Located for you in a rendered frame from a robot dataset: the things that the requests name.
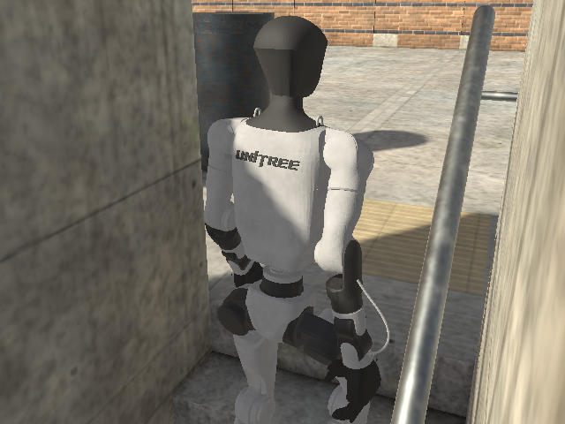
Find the robot left hand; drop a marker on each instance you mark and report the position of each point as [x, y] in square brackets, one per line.
[253, 275]

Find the robot right hand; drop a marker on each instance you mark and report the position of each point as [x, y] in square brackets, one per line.
[362, 384]

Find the robot right thigh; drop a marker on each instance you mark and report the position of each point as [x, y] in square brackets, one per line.
[318, 334]

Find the right robot upper arm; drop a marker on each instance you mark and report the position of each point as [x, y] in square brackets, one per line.
[351, 162]

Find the robot left forearm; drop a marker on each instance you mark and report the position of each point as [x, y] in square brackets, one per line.
[232, 248]

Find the robot torso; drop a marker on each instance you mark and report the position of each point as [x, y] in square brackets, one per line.
[280, 186]

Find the robot right forearm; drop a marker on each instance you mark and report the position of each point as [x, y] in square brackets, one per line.
[354, 342]

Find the left robot upper arm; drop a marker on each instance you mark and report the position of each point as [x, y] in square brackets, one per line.
[219, 210]

